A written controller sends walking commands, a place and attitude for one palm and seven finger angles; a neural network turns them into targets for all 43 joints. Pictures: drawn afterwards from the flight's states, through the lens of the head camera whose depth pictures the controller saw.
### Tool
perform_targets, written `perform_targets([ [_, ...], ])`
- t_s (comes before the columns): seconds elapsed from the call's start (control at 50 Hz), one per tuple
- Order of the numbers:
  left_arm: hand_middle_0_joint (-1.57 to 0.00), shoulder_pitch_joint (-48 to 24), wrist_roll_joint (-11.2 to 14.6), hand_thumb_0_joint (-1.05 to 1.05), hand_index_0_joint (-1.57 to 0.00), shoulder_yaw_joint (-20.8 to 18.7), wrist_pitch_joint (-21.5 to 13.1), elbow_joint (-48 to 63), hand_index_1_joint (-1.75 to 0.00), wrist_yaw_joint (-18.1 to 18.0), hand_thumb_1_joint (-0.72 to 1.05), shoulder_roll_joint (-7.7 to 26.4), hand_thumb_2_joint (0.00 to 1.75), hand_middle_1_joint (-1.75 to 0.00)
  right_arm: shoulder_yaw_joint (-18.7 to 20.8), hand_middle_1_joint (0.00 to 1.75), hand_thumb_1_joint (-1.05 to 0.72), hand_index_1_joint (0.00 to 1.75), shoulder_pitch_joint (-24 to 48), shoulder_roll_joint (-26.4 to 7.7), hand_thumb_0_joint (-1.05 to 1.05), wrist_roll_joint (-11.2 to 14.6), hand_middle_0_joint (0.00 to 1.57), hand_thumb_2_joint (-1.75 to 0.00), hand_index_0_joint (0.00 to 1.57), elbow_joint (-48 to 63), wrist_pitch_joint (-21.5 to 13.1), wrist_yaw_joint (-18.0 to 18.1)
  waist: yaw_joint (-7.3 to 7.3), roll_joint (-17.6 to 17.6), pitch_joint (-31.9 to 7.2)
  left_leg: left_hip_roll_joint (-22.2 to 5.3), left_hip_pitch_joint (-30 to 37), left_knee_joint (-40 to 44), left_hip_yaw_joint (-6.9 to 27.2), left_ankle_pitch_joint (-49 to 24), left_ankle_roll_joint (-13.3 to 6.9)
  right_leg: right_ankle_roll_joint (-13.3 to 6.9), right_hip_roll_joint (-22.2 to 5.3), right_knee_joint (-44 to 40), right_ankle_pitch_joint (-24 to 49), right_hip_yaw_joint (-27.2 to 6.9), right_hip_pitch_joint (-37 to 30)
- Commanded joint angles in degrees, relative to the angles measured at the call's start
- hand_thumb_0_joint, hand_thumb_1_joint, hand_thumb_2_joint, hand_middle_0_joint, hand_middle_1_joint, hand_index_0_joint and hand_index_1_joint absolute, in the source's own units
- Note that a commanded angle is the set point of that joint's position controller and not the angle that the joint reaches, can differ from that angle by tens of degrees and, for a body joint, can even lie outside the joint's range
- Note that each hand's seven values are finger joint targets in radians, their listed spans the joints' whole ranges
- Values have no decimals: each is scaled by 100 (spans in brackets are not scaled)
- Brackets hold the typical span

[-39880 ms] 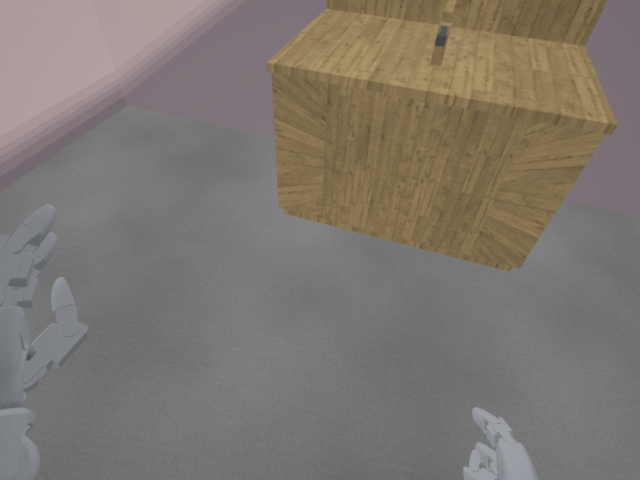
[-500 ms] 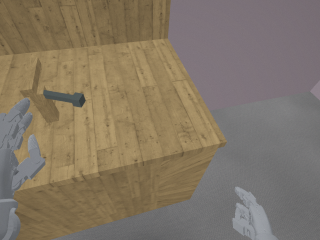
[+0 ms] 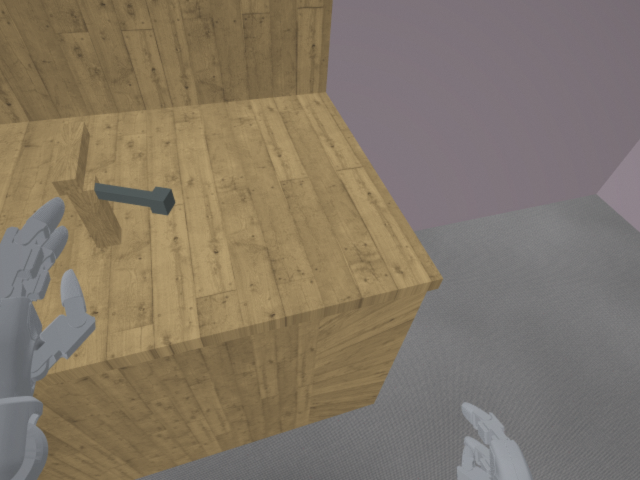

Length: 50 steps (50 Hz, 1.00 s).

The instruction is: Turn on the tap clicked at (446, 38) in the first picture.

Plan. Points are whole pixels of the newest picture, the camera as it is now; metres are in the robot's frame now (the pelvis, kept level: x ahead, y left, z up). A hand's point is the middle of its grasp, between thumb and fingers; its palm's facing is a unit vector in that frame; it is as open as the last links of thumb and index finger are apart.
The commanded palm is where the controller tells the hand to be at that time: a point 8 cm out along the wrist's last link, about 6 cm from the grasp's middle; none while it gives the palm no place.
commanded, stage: look again from close up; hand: left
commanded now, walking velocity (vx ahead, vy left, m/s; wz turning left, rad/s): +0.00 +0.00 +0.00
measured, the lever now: (161, 201) +0.46 +0.28 +0.07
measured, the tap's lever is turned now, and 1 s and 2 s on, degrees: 64 64 64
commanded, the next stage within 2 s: come to a stop and stand still in 0.20 s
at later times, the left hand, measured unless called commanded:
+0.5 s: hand (93, 291) +0.24 +0.24 +0.16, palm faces +0.35 -0.87 -0.35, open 7.4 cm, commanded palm +0.19 +0.29 +0.17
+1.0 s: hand (100, 310) +0.24 +0.25 +0.13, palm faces +0.30 -0.86 -0.42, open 7.4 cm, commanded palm +0.18 +0.28 +0.17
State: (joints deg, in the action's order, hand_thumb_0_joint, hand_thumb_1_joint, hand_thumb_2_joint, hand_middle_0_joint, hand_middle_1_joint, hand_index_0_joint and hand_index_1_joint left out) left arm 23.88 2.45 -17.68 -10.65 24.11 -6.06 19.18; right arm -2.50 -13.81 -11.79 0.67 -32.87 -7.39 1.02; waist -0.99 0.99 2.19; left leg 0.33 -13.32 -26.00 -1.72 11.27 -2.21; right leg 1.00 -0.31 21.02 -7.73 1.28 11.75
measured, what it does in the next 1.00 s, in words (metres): stands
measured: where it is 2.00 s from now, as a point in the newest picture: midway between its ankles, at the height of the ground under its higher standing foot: outside the picture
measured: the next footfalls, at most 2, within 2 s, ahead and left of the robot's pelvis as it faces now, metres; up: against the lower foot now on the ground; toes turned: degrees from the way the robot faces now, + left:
none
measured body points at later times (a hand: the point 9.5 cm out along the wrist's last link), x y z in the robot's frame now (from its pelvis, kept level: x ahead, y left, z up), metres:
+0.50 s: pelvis +0.02 +0.01 +0.00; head +0.04 +0.03 +0.45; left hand +0.22 +0.29 +0.18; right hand +0.21 -0.21 -0.07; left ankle +0.03 +0.09 -0.74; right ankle +0.04 -0.13 -0.74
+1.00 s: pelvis +0.04 +0.00 -0.01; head +0.09 +0.03 +0.44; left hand +0.22 +0.29 +0.15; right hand +0.19 -0.24 -0.09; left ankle +0.03 +0.09 -0.74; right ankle +0.04 -0.13 -0.74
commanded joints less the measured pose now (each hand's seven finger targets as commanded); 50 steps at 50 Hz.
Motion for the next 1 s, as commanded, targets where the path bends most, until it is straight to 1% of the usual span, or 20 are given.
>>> perform_targets([
  [0.0, -20, -365, 13, 0, -20, -899, -443, 1475, -30, -131, 90, 1217, 90, -30, 347, 30, -90, 30, 736, -712, 0, 34, 20, -90, 20, 967, -369, 60, -13, -718, -653, -570, -268, 890, 649, 900, 97, -176, -324, -207, -335, -312, -540],
  [0.02, -20, -283, 28, 0, -20, -700, -458, 1438, -30, -97, 90, 972, 90, -30, 327, 30, -90, 30, 713, -679, 0, 6, 20, -90, 20, 972, -342, 54, 5, -609, -624, -568, -308, 903, 639, 902, 93, -170, -303, -205, -301, -275, -545],
  [0.12, -20, -112, 41, 0, -20, -623, -438, 1148, -30, -42, 90, 817, 90, -30, 351, 30, -90, 30, 654, -714, 0, 5, 20, -90, 20, 925, -288, 40, 33, -409, -489, -612, -239, 883, 620, 597, 122, -157, -283, -196, -105, -267, -421],
  [0.26, -20, -353, 45, 0, -20, -670, -410, 1261, -30, -23, 90, 926, 90, -30, 387, 30, -90, 30, 684, -720, 0, 10, 20, -90, 20, 929, -252, 80, 32, -283, -672, -595, 55, 700, 540, -81, 104, -169, -356, -142, 484, -352, -551],
  [0.4, -20, -360, 43, 0, -20, -796, -402, 1744, -30, -68, 90, 1103, 90, -30, 357, 30, -90, 30, 791, -688, 0, 18, 20, -90, 20, 963, -246, 92, -17, -790, -857, -596, 264, 627, 554, -931, 202, -185, -352, 23, 985, -282, -738],
  [0.42, -20, -288, 61, 0, -20, -668, -409, 1689, -30, -42, 90, 938, 90, -30, 355, 30, -90, 30, 749, -679, 0, -13, 20, -90, 20, 967, -227, 87, -10, -659, -836, -605, 253, 624, 528, -936, 188, -176, -334, -2, 996, -249, -729],
  [0.58, -20, -69, 94, 0, -20, -713, -352, 1331, -30, -18, 90, 901, 90, -30, 397, 30, -90, 30, 710, -690, 0, 14, 20, -90, 20, 980, -118, 100, 25, -372, -778, -650, 260, 679, 534, -709, 187, -174, -370, -86, 867, -330, -649],
  [0.6, -20, -5220, -65, 0, -20, -1832, -1163, 3231, -30, -164, 90, 5587, 90, -30, -905, 30, -90, 30, -518, -1062, 0, 413, 20, -90, 20, 1767, 65, 594, 315, -1628, -302, -313, -1191, 1036, 720, 384, -14, 248, 379, 692, -916, -75, -1360],
  [0.62, -20, -3331, -337, 0, -20, -2234, -790, 641, -30, -99, 90, 2602, 90, -30, 173, 30, -90, 30, 57, -410, 0, 330, 20, -90, 20, 1222, -201, 538, -104, -457, -471, -962, -628, 784, 951, 1041, 27, 18, -130, 655, -1411, -35, -90],
  [0.64, -20, -2645, -220, 0, -20, -1599, -607, 302, -30, -116, 90, 2114, 90, -30, 59, 30, -90, 30, 426, -581, 0, 102, 20, -90, 20, 987, -219, 271, 4, 63, -159, -697, -619, 986, 748, 690, 91, -77, -127, 325, -1414, 5, 21],
  [0.66, -20, -2307, -161, 0, -20, -1785, -578, -150, -30, -180, 90, 2532, 90, -30, 222, 30, -90, 30, 519, -1030, 0, 36, 20, -90, 20, 980, -234, 173, -159, -90, -175, -560, -426, 724, 511, 504, 101, -162, -138, 116, -1032, -123, 203],
  [0.68, -20, -1989, -43, 0, -20, -1499, -654, -79, -30, -86, 90, 2296, 90, -30, 280, 30, -90, 30, 403, -978, 0, -11, 20, -90, 20, 1023, -315, 83, -146, 1, -471, -396, -321, 402, 439, 315, 107, -253, -276, -83, -660, -352, 190],
  [0.7, -20, -1458, 41, 0, -20, -1348, -637, -252, -30, -14, 90, 2023, 90, -30, 280, 30, -90, 30, 556, -947, 0, -29, 20, -90, 20, 857, -343, -27, -143, -301, -804, -378, 5, 307, 368, 62, 135, -319, -304, 56, -303, -427, 155],
  [0.74, -20, -388, 221, 0, -20, -893, -799, 299, -30, 44, 90, 1556, 90, -30, 362, 30, -90, 30, 120, -969, 0, 2, 20, -90, 20, 946, -481, -254, -270, -271, -1001, -249, -134, 93, 398, -404, 144, -364, -455, 180, 423, -431, -131],
  [0.8, -20, 295, 384, 0, -20, -554, -941, 1024, -30, 36, 90, 1178, 90, -30, 376, 30, -90, 30, 199, -920, 0, 99, 20, -90, 20, 812, -706, -501, -295, -301, -1412, -224, 265, -110, 418, -1567, 114, -335, -424, 488, 1369, -409, -338],
  [0.82, -20, 375, 348, 0, -20, -744, -974, 1232, -30, -22, 90, 1349, 90, -30, 445, 30, -90, 30, -36, -953, 0, 52, 20, -90, 20, 756, -731, -489, -309, -166, -1450, -254, 215, -153, 424, -1939, 144, -276, -440, 526, 1665, -322, -441],
  [0.88, -20, -33, 345, 0, -20, -1311, -1120, 1418, -30, -151, 90, 1891, 90, -30, 414, 30, -90, 30, 132, -987, 0, -9, 20, -90, 20, 574, -783, -395, -243, 272, -1264, -181, 7, -218, 503, -1679, 167, -252, -479, 537, 1804, -359, -322],
  [0.9, -20, -386, 312, 0, -20, -1681, -1128, 1632, -30, -204, 90, 2397, 90, -30, 402, 30, -90, 30, 257, -1080, 0, 12, 20, -90, 20, 566, -737, -338, -185, 12, -1365, -195, 52, -204, 568, -1697, 166, -258, -452, 637, 1753, -414, -319],
  [0.92, -20, -489, 307, 0, -20, -1525, -1131, 1435, -30, -184, 90, 2169, 90, -30, 380, 30, -90, 30, 230, -939, 0, -21, 20, -90, 20, 460, -699, -271, -154, -31, -1330, -216, -53, -171, 556, -1696, 162, -245, -523, 645, 1706, -332, -410],
  [0.98, -20, -752, 365, 0, -20, -1406, -1029, 1314, -30, -172, 90, 2154, 90, -30, 393, 30, -90, 30, 184, -971, 0, 35, 20, -90, 20, 455, -714, -209, -170, -721, -1362, -249, -50, -220, 611, -1819, 169, -257, -562, 671, 1569, -388, -432],
])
